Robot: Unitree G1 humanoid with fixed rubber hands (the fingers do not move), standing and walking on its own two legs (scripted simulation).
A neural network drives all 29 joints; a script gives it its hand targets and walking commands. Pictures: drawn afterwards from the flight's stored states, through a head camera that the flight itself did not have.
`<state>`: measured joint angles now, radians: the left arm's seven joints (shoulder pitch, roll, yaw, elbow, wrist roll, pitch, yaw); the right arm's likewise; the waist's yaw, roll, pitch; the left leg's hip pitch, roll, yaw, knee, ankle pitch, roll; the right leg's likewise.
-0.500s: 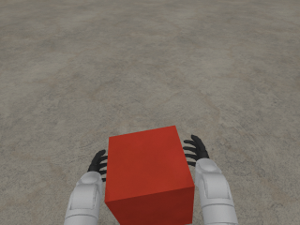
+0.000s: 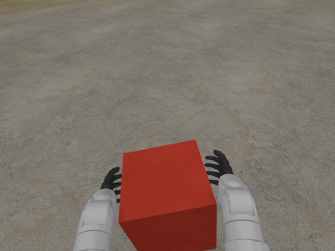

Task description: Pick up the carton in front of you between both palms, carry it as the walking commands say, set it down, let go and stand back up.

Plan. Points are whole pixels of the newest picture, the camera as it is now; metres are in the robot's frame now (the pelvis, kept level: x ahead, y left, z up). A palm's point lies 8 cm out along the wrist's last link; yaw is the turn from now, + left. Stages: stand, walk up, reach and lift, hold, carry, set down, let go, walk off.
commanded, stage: set down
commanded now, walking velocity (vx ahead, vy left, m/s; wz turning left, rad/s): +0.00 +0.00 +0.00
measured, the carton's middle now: (169, 201) +0.30 -0.01 -0.06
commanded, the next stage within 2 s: none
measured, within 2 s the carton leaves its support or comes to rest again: rests again in 1.98 s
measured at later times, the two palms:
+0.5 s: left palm (117, 202) +0.33 +0.15 -0.10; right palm (209, 183) +0.37 -0.14 -0.08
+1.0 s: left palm (125, 210) +0.37 +0.16 -0.25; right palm (200, 189) +0.43 -0.13 -0.22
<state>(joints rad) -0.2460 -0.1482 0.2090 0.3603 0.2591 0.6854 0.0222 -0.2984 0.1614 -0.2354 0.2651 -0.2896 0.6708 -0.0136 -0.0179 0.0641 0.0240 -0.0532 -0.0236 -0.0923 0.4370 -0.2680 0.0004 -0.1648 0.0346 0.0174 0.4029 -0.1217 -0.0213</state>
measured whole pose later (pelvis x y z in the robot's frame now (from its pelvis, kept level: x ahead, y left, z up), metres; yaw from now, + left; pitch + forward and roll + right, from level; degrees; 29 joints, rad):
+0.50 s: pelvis +0.00 +0.00 -0.03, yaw -1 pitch +14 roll +1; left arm -0.49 -0.19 0.46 0.61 0.36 0.26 0.07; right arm -0.60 0.18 -0.44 0.58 -0.39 0.21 0.02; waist -0.01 0.06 0.09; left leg -0.63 -0.05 -0.08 0.75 -0.36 -0.01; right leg -0.74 0.04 0.05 0.70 -0.20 -0.01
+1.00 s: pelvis -0.05 +0.01 -0.16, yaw +3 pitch +38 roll +3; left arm -0.82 -0.12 0.52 0.65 0.23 0.32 0.14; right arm -0.99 0.06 -0.48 0.69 -0.35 0.25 0.00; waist 0.00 0.04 -0.13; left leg -1.52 -0.13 -0.05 1.36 -0.51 -0.03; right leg -1.64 0.07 0.12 1.31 -0.33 0.03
